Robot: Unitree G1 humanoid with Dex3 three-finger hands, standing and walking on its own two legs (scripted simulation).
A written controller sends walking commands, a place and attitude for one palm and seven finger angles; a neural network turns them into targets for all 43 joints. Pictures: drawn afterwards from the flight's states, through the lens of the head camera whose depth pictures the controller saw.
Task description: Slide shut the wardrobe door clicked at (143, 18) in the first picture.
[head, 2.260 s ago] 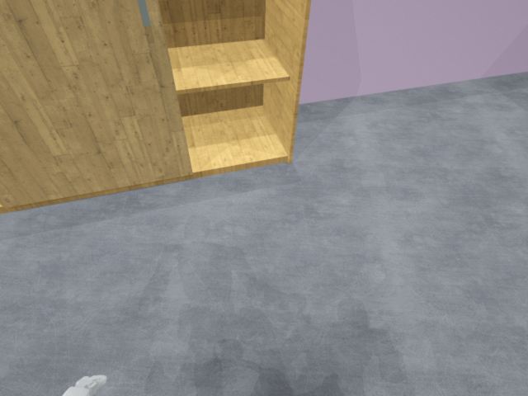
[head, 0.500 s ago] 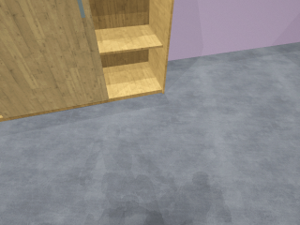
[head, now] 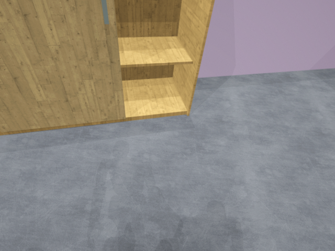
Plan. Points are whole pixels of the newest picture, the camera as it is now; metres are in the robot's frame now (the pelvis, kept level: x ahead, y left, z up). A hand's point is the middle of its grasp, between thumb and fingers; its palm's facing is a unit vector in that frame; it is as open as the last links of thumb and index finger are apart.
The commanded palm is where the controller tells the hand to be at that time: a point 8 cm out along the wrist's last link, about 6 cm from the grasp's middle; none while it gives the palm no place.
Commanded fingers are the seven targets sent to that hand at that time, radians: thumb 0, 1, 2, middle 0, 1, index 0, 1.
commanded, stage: walk to a spot facing it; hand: left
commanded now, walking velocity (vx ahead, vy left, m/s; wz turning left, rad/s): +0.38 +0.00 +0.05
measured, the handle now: out of the picture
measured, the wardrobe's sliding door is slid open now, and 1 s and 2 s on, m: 0.53 0.53 0.53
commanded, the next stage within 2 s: turn to face it in 0.72 s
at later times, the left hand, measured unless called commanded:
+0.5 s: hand (127, 190) +0.34 +0.14 -0.17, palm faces +0.05 -0.98 -0.17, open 7.4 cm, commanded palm none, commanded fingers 0.00 0.90 0.90 -0.20 -0.30 -0.20 -0.30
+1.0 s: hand (108, 194) +0.33 +0.20 -0.18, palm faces +0.26 -0.95 -0.16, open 7.4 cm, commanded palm none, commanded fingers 0.00 0.90 0.90 -0.20 -0.30 -0.20 -0.30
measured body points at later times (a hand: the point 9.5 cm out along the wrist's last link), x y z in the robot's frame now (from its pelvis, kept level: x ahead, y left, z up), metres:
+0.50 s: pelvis +0.22 -0.03 -0.01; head +0.24 -0.03 +0.44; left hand +0.33 +0.19 -0.15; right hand +0.13 -0.24 -0.17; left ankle +0.06 +0.07 -0.63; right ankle +0.30 -0.12 -0.73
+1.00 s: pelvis +0.40 +0.04 +0.00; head +0.42 +0.07 +0.45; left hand +0.31 +0.25 -0.17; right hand +0.54 -0.17 -0.14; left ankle +0.45 +0.13 -0.73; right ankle +0.37 -0.10 -0.65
